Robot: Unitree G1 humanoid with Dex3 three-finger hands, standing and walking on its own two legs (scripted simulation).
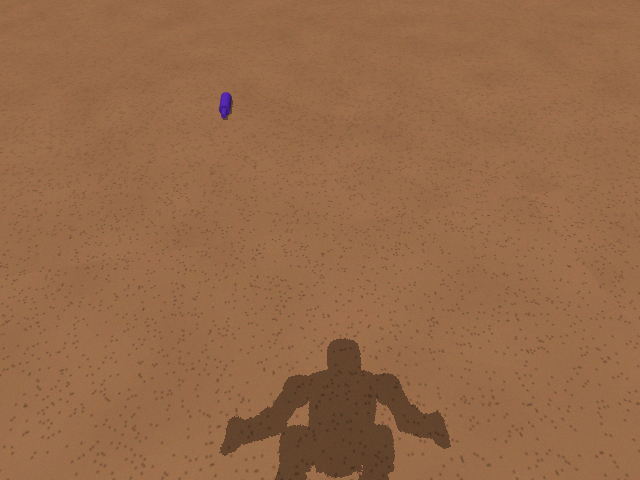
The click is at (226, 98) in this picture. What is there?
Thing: lying bottle
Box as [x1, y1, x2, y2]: [219, 92, 231, 118]
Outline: 227,92 221,94 219,106 221,116 224,118 229,112 231,96
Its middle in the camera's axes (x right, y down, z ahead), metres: -0.51 -0.77 +2.23
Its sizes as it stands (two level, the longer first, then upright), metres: 0.197 0.060 0.060
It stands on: the floor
